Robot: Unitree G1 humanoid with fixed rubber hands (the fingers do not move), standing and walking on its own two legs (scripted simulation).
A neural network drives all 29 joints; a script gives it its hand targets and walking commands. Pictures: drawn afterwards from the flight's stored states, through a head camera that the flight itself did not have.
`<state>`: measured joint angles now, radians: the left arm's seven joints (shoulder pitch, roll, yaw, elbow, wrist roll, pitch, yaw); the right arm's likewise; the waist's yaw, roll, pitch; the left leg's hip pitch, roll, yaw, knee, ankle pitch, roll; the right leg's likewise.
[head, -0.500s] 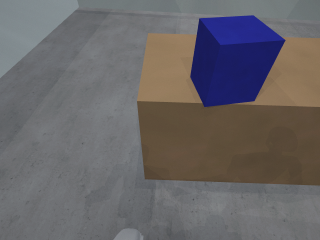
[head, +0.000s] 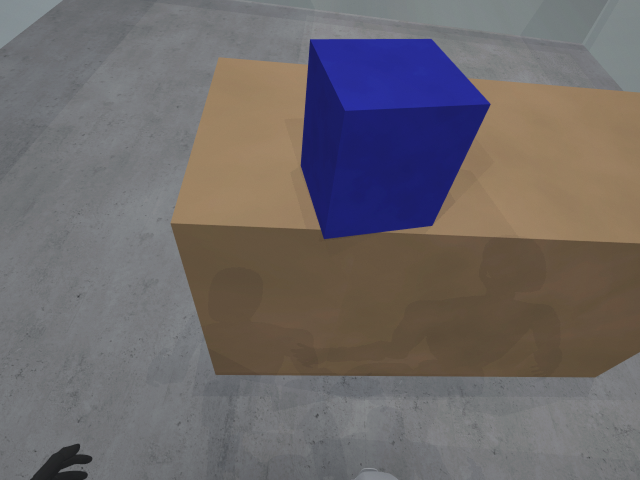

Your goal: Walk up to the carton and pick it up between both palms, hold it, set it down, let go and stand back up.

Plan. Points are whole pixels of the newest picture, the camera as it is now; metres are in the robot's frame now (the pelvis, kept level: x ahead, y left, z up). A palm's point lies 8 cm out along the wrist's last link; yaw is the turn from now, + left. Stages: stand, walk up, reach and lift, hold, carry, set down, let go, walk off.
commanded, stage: walk up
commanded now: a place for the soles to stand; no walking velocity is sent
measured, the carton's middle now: (376, 141) +0.63 -0.09 +0.08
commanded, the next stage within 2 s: none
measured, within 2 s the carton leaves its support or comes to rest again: neither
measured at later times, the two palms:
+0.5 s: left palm out of the picture +0.02 +0.36 -0.08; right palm out of the picture +0.12 -0.32 -0.10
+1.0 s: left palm out of the picture +0.06 +0.36 -0.09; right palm out of the picture +0.16 -0.27 -0.08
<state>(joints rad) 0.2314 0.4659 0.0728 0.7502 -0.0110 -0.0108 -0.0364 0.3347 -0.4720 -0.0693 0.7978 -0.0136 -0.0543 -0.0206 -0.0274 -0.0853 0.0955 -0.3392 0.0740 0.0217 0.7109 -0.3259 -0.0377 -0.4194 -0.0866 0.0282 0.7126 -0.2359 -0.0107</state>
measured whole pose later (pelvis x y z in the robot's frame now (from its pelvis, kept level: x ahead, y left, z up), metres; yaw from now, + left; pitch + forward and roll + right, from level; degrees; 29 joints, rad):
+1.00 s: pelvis +0.02 +0.03 +0.01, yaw +4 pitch +0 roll -1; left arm 0.20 0.43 0.01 0.97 0.00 -0.05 0.01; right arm 0.13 -0.39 -0.02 0.93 0.00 -0.01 0.01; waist 0.02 0.00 0.04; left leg -0.29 0.01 0.05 0.64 -0.35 0.03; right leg -0.33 -0.03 -0.01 0.60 -0.27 0.03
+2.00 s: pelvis +0.10 -0.08 +0.00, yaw -1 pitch -4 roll -1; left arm 0.24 0.44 0.11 0.86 0.03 -0.02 -0.09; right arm 0.27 -0.51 -0.11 0.94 -0.02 -0.04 -0.01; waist 0.01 0.04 0.10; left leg -0.23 0.13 -0.03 0.97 -0.55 0.03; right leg -0.37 -0.05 -0.06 0.72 -0.27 0.02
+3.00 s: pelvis +0.24 -0.10 +0.03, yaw +2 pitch -1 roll +0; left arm 0.06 0.39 0.00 0.99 0.00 -0.03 0.00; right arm 0.06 -0.40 0.00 1.02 0.01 -0.02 0.01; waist -0.01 0.01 0.05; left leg -0.24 0.03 0.03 0.47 -0.20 -0.01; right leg -0.17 -0.02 -0.03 0.47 -0.28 0.00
